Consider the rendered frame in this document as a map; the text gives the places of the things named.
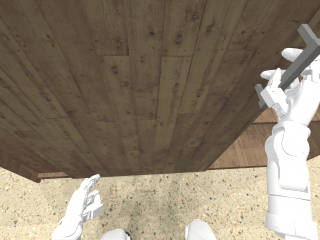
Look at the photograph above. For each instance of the left robot thigh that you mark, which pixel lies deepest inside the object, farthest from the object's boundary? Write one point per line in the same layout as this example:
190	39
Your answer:
117	234

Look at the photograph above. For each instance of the wardrobe door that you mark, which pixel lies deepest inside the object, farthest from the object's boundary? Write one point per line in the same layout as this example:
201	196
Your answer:
140	87
12	148

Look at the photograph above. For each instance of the right robot hand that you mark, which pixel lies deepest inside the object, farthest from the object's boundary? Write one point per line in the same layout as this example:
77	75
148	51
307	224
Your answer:
303	97

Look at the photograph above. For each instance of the right robot thigh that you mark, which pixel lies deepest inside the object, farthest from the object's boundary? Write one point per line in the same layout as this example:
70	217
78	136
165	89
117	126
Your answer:
198	230

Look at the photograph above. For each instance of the robot left forearm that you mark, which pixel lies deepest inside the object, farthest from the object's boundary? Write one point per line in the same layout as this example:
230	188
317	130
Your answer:
69	228

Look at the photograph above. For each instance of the left robot hand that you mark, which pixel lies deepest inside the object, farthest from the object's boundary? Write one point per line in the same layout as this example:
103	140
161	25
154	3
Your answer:
80	202

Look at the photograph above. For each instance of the handle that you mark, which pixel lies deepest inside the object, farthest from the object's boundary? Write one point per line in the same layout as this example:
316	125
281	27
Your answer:
307	56

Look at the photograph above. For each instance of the robot thigh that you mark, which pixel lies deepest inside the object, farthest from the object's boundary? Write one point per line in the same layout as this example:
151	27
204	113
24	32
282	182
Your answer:
117	234
198	230

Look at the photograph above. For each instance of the robot right forearm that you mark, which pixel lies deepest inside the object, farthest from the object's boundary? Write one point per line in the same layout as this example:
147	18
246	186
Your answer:
288	186

